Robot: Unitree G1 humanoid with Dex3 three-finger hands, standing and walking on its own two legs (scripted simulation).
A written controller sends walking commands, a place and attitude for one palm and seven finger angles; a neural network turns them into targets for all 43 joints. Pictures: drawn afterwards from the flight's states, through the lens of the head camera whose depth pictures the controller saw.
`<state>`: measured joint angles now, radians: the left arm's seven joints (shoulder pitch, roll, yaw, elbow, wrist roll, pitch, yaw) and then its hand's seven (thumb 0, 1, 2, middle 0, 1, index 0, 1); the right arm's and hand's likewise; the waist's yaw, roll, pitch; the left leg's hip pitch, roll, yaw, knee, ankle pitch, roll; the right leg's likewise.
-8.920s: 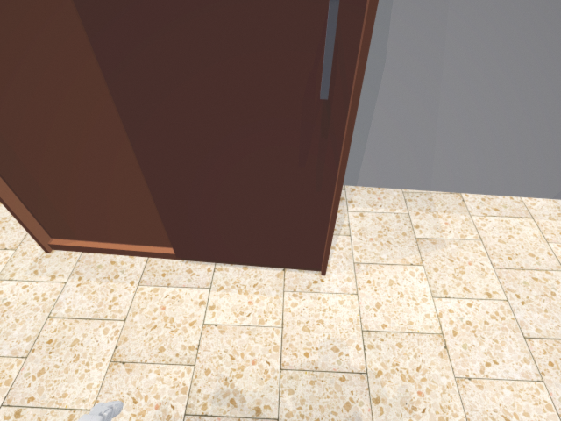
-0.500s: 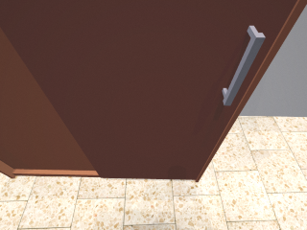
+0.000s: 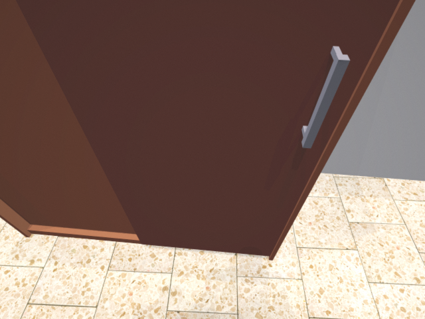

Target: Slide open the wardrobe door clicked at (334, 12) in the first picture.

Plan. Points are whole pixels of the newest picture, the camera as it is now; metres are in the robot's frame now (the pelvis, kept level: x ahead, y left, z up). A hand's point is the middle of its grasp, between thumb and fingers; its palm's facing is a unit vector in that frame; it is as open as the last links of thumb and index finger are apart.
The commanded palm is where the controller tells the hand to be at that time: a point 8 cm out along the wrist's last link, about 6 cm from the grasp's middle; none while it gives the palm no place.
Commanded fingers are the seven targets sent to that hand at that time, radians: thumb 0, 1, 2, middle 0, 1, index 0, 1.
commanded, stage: come to a stop and stand still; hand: right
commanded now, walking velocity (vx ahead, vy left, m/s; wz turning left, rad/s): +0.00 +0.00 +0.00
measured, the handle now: (319, 102) +0.49 -0.15 +0.17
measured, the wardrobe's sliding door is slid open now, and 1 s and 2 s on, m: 0.00 0.00 0.00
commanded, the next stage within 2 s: none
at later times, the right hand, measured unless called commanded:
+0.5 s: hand out of the picture -0.03 -0.07 -0.17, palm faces +0.06 +0.99 -0.12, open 7.4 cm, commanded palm none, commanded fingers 0.00 -0.90 -0.90 0.20 0.30 0.20 0.30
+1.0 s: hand out of the picture -0.01 -0.07 -0.18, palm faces +0.08 +0.98 -0.17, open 7.4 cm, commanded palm none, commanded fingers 0.00 -0.90 -0.90 0.20 0.30 0.20 0.30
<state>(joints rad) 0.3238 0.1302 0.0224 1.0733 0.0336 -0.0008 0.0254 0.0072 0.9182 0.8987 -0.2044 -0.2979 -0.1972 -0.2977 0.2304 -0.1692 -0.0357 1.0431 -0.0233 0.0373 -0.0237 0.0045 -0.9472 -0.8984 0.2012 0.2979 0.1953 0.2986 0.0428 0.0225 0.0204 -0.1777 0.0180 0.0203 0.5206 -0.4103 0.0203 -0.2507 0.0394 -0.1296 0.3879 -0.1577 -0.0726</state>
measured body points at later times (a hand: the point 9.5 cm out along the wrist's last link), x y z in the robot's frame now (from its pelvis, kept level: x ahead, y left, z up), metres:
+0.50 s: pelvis +0.02 +0.06 +0.00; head +0.03 +0.06 +0.45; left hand +0.00 +0.26 -0.17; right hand -0.03 -0.13 -0.16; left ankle -0.05 +0.11 -0.74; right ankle +0.03 -0.08 -0.74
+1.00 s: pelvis +0.04 +0.08 +0.00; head +0.05 +0.08 +0.45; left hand +0.03 +0.29 -0.17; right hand -0.01 -0.12 -0.16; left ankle -0.05 +0.11 -0.74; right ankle +0.03 -0.08 -0.74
